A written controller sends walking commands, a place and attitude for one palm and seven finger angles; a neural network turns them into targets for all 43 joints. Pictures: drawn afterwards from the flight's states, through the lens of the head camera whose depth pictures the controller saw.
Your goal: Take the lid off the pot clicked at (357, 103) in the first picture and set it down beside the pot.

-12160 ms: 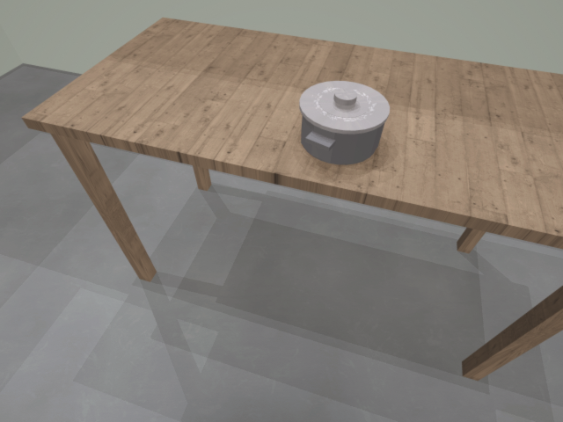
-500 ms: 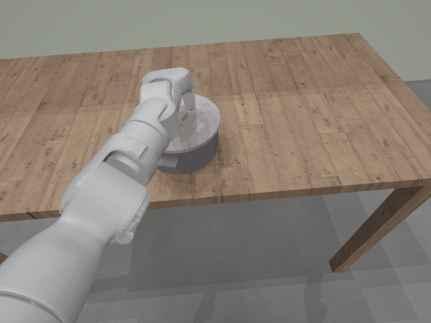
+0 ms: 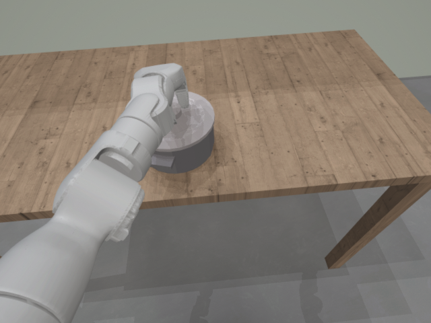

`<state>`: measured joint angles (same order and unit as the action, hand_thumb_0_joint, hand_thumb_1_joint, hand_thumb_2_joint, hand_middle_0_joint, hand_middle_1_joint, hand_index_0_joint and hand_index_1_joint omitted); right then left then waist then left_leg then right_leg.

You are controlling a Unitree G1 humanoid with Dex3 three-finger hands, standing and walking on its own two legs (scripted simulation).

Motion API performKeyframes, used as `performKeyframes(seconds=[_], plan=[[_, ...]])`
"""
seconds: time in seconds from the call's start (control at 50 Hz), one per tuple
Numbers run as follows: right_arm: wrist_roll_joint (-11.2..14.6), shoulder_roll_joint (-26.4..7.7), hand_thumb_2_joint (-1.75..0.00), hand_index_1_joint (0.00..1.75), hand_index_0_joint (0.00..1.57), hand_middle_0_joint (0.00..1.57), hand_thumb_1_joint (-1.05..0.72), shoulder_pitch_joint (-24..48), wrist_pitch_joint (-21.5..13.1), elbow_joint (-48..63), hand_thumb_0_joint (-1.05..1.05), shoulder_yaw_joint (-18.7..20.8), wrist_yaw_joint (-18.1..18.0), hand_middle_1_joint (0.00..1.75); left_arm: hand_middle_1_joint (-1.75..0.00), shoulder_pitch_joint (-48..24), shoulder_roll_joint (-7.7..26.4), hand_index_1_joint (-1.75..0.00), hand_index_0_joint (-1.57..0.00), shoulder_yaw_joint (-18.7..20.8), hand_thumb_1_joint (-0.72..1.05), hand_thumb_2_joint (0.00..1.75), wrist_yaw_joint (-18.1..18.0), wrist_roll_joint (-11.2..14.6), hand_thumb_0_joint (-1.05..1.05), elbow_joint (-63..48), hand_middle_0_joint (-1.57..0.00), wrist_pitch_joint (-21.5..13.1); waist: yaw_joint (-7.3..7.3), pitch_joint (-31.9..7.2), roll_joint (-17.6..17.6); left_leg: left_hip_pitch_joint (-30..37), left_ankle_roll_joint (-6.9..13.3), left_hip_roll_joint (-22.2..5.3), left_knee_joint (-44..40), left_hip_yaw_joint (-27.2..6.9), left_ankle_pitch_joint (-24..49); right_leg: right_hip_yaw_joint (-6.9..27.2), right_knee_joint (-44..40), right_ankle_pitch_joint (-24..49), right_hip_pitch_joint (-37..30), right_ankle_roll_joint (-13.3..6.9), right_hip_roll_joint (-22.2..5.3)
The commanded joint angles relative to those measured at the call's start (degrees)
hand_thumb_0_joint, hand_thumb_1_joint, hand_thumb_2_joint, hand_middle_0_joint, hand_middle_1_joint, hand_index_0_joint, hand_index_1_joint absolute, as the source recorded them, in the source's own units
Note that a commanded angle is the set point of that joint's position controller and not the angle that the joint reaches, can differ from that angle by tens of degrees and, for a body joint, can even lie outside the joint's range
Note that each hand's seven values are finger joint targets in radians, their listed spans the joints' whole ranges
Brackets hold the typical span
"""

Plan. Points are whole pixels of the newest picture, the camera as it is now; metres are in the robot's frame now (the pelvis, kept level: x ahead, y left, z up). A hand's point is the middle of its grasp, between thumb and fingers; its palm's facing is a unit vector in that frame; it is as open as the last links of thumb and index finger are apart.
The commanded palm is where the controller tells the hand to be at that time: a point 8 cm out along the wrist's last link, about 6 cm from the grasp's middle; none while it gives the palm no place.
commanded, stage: close the fingers and squeeze the knob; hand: left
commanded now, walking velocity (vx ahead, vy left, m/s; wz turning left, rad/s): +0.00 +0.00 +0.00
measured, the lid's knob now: (170, 111) +0.51 +0.06 +0.11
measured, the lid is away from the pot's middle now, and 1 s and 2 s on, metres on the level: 0.00 0.01 0.02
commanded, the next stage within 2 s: lift the lid straight up in 0.20 s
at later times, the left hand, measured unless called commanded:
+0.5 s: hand (165, 109) +0.48 +0.06 +0.15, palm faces -0.34 -0.06 -0.94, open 7.3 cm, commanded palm +0.48 +0.06 +0.22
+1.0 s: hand (159, 89) +0.48 +0.06 +0.19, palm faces -0.32 -0.10 -0.94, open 7.3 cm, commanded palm +0.49 +0.07 +0.26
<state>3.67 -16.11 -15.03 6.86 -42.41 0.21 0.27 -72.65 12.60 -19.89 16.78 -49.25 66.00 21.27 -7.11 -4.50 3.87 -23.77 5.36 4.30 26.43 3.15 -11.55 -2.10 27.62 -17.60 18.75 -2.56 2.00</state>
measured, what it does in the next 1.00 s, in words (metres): stands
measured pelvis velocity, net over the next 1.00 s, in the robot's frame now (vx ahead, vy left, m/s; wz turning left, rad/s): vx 0.00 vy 0.01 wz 0.01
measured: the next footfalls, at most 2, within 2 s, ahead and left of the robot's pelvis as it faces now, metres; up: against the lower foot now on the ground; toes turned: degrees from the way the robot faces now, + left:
none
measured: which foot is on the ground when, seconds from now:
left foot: down 0.00-1.00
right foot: down 0.00-1.00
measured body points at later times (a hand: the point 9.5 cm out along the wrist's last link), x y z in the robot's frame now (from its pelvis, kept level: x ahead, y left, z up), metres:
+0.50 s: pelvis +0.00 +0.01 +0.00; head +0.03 -0.02 +0.45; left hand +0.49 +0.06 +0.20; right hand +0.06 -0.26 -0.14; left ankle +0.01 +0.06 -0.74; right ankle -0.05 -0.09 -0.74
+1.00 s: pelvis +0.00 +0.01 +0.00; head +0.03 -0.02 +0.45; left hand +0.49 +0.07 +0.24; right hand +0.06 -0.26 -0.14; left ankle +0.01 +0.06 -0.74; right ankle -0.05 -0.09 -0.74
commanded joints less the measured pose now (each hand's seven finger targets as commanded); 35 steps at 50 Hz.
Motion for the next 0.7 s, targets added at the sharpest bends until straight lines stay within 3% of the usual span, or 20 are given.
performKeyframes(seconds=[0.0, 0.02, 0.04, 0.06, 0.1, 0.12, 0.14, 0.22, 0.24, 0.28, 0.3, 0.32, 0.36, 0.38, 0.42, 0.5, 0.54, 0.56, 0.64, 0.68], plan=[[0.1, -7.6, -0.9, 0.3, 0.2, 0.2, -0.9, -0.4, -1.7, 4.8, 0.0, 2.0, -0.3, 0.3, -1.04, -30.2, 11.1, -1.04, -0.84, 2.0, 0.58, 0.83, -2.4, -1.9, 0.0, -8.8, -0.82, 0.0, -0.97, -22.7, -8.3, 19.7, 0.5, -1.6, 1.1, -5.7, 16.9, 2.0, -2.5, 25.6, -0.2, 0.3, -0.2], [0.0, -7.4, -0.9, 0.3, 0.2, 0.2, -0.9, -0.7, -1.8, 5.3, 0.0, 2.3, -0.4, 0.3, -1.04, -29.5, 8.1, -1.05, -0.84, 0.5, 0.59, 0.83, -2.1, -0.9, 0.0, -8.8, -0.83, -0.4, -1.25, -22.5, -8.5, 19.4, 0.7, -1.6, 1.3, -5.6, 17.4, 1.8, -2.8, 25.8, 0.2, 0.3, -0.4], [0.2, -7.7, -0.9, 0.3, 0.2, 0.2, -0.9, -0.7, -1.7, 4.6, 0.0, 2.2, -0.4, 0.3, -1.04, -29.1, 8.6, -1.05, -0.85, 0.4, 0.6, 0.84, -2.0, -1.2, 0.0, -7.1, -0.83, 0.0, -1.52, -21.2, -10.4, 18.7, 0.8, -1.7, 1.3, -5.6, 16.3, 1.8, -2.7, 25.4, 0.6, 0.5, -0.1], [0.3, -7.8, -0.9, 0.3, 0.2, 0.2, -0.9, -0.6, -1.7, 4.3, 0.0, 2.2, -0.3, 0.3, -1.04, -31.3, 8.6, -1.05, -0.85, 0.1, 0.61, 0.84, -2.1, -1.2, 0.0, -8.6, -0.84, 0.2, -1.79, -21.3, -9.9, 19.3, 0.7, -1.8, 1.1, -5.3, 16.1, 1.7, -2.7, 25.4, 1.1, 0.6, -0.1], [0.0, -7.9, -0.9, 0.3, 0.2, 0.2, -0.9, -0.8, -2.2, 4.4, 0.0, 2.2, -0.4, 0.3, -1.05, -30.7, 12.1, -1.06, -0.86, 3.1, 0.63, 0.86, -2.6, -1.2, 0.0, -7.7, -0.85, 0.4, -0.82, -22.5, -9.7, 19.2, 0.7, -1.5, 1.0, -5.5, 16.5, 2.1, -2.5, 26.1, -0.6, 0.5, -0.2], [-0.1, -7.8, -0.9, 0.3, 0.2, 0.2, -0.9, -0.6, -2.3, 5.1, 0.0, 2.1, -0.4, 0.3, -1.05, -31.1, 10.8, -1.06, -0.86, 2.4, 0.64, 0.86, -2.3, -0.3, 0.0, -9.7, -0.85, -0.3, -0.81, -23.7, -8.5, 19.2, 0.8, -1.5, 1.1, -5.5, 17.7, 2.2, -2.6, 27.3, -1.4, 0.4, -0.6], [-0.1, -7.7, -0.9, 0.3, 0.2, 0.2, -0.9, -0.5, -2.4, 5.0, 0.0, 2.1, -0.3, 0.3, -1.05, -30.9, 12.0, -1.07, -0.87, 3.1, 0.65, 0.87, -2.3, -0.6, 0.0, -9.5, -0.86, -0.4, -0.66, -23.8, -8.4, 19.5, 0.8, -1.2, 1.3, -5.7, 17.3, 2.3, -2.5, 27.4, -1.6, 0.5, -0.5], [0.0, -7.5, -0.9, 0.3, 0.2, 0.2, -0.9, -0.9, -2.6, 5.0, 0.0, 2.2, -0.4, 0.3, -1.06, -30.0, 9.4, -1.08, -0.88, 1.5, 0.68, 0.88, -2.0, -0.3, 0.0, -8.3, -0.87, -0.4, -1.14, -21.0, -9.3, 18.5, 0.9, -1.5, 1.0, -5.5, 16.4, 1.9, -3.2, 25.9, -0.2, 0.4, -0.5], [0.0, -7.9, -0.9, 0.3, 0.2, 0.2, -0.9, -0.8, -2.4, 4.6, 0.0, 2.1, -0.4, 0.3, -1.06, -29.9, 12.8, -1.08, -0.88, 3.6, 0.68, 0.88, -2.1, -1.2, 0.0, -8.0, -0.87, -0.3, -0.78, -21.2, -9.2, 18.4, 0.9, -1.6, 1.1, -5.3, 16.4, 2.3, -2.9, 26.9, -0.8, 0.4, -0.4], [0.1, -7.7, -0.9, 0.3, 0.2, 0.2, -0.9, -0.6, -2.2, 4.7, 0.0, 2.0, -0.3, 0.3, -1.06, -29.9, 11.8, -1.08, -0.89, 2.5, 0.69, 0.89, -2.2, -1.4, 0.0, -8.2, -0.87, 0.0, -0.81, -21.2, -7.8, 19.0, 0.6, -1.6, 0.8, -5.5, 16.8, 2.0, -2.7, 25.9, -0.1, 0.3, -0.3], [0.2, -7.3, -0.9, 0.3, 0.2, 0.2, -0.9, -0.2, -2.4, 5.2, 0.0, 2.0, -0.1, 0.3, -1.07, -32.8, 8.9, -1.08, -0.89, -0.1, 0.69, 0.89, -2.1, -1.3, 0.0, -11.6, -0.87, -0.5, -1.1, -22.7, -6.5, 21.0, 0.4, -1.6, 1.0, -6.1, 18.5, 1.7, -2.3, 25.9, 0.7, 0.3, -0.2], [0.0, -6.9, -0.9, 0.3, 0.2, 0.2, -0.9, -0.3, -2.9, 5.9, 0.0, 2.5, -0.1, 0.3, -1.07, -33.4, 7.8, -1.08, -0.89, 0.1, 0.69, 0.89, -2.0, -0.7, 0.0, -14.2, -0.87, -1.8, -0.87, -24.7, -4.9, 23.4, 0.5, -2.0, 1.8, -6.5, 22.0, 1.7, -2.3, 26.6, 1.3, 0.1, -0.5], [-0.4, -7.2, -0.9, 0.3, 0.2, 0.2, -0.9, -0.7, -3.2, 5.4, 0.0, 2.5, 0.2, 0.3, -1.07, -32.7, 13.3, -1.08, -0.89, 3.8, 0.69, 0.89, -2.7, -1.9, 0.0, -14.2, -0.88, -2.0, 0.04, -26.7, -4.4, 25.2, 0.2, -2.1, 2.0, -7.0, 24.0, 2.1, -2.1, 27.2, 0.0, 0.2, -0.1], [-0.3, -7.1, -0.9, 0.3, 0.2, 0.2, -0.9, -0.6, -3.0, 5.3, 0.0, 2.4, 0.2, 0.3, -1.07, -33.6, 14.2, -1.08, -0.89, 4.2, 0.69, 0.89, -3.0, -2.0, 0.0, -14.8, -0.88, -1.9, 0.15, -26.9, -5.1, 24.7, 0.1, -2.1, 1.6, -7.0, 23.9, 2.1, -2.1, 27.7, -0.9, 0.1, -0.1], [-0.1, -6.7, -0.9, 0.3, 0.2, 0.2, -0.9, -0.6, -3.3, 5.9, 0.0, 2.6, 0.3, 0.3, -1.07, -35.5, 10.2, -1.08, -0.89, 1.4, 0.7, 0.89, -3.2, -0.9, 0.0, -16.4, -0.88, -2.3, -0.44, -26.4, -5.2, 24.6, 0.0, -2.2, 1.4, -7.1, 23.6, 1.7, -2.4, 26.9, 0.0, 0.0, -0.2], [0.2, -7.0, -0.9, 0.3, 0.2, 0.2, -0.9, -0.4, -4.3, 4.8, 0.0, 2.4, 0.4, 0.3, -1.07, -37.0, 12.1, -1.08, -0.89, 2.4, 0.7, 0.89, -4.1, -0.8, 0.0, -14.3, -0.88, -0.9, -0.29, -24.5, -8.6, 23.7, 0.1, -1.8, 0.6, -7.0, 20.1, 1.8, -2.5, 25.9, -0.3, 0.3, 0.2], [0.1, -7.0, -0.9, 0.3, 0.2, 0.2, -0.9, -0.1, -4.9, 4.7, 0.0, 2.4, 0.3, 0.3, -1.07, -38.8, 12.6, -1.08, -0.89, 2.8, 0.7, 0.89, -4.1, -0.4, 0.0, -15.3, -0.88, -1.2, -0.38, -25.1, -8.0, 23.8, 0.2, -1.8, 0.7, -7.1, 19.8, 1.9, -2.3, 26.5, -0.6, 0.2, 0.0], [0.1, -6.8, -0.9, 0.3, 0.2, 0.2, -0.9, 0.2, -5.3, 4.7, 0.0, 2.3, 0.4, 0.3, -1.07, -39.1, 10.6, -1.08, -0.89, 1.0, 0.7, 0.89, -3.9, -0.3, 0.0, -14.7, -0.88, -0.9, -0.53, -24.9, -7.3, 24.1, 0.1, -1.4, 0.6, -7.2, 19.2, 1.9, -2.4, 25.7, 0.0, 0.3, 0.0], [0.0, -7.1, -0.9, 0.3, 0.2, 0.2, -0.9, 0.2, -5.3, 4.2, 0.0, 2.1, 0.3, 0.3, -1.07, -37.2, 12.3, -1.08, -0.89, 2.3, 0.7, 0.89, -3.1, -1.1, 0.0, -10.9, -0.88, 0.1, -0.33, -23.3, -9.3, 22.0, 0.1, -1.3, 0.4, -7.0, 17.5, 1.9, -2.6, 25.3, -0.5, 0.2, -0.2], [0.2, -7.0, -0.9, 0.3, 0.2, 0.2, -0.9, 0.1, -5.3, 3.9, 0.0, 2.0, 0.3, 0.3, -1.07, -38.8, 9.1, -1.08, -0.89, -0.2, 0.7, 0.89, -2.5, -0.9, 0.0, -10.1, -0.88, 1.0, -1.04, -21.9, -8.4, 22.1, 0.0, -1.2, 0.1, -7.1, 16.2, 1.5, -2.8, 23.6, 1.5, 0.2, -0.1]])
